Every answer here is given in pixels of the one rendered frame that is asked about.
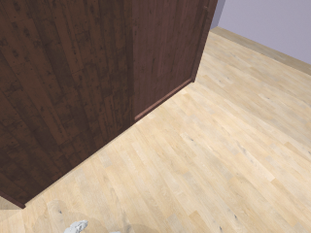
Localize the wardrobe door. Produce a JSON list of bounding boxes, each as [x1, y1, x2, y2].
[[132, 0, 210, 117], [0, 0, 135, 204]]

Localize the left robot hand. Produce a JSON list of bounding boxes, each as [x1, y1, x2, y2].
[[63, 220, 88, 233]]

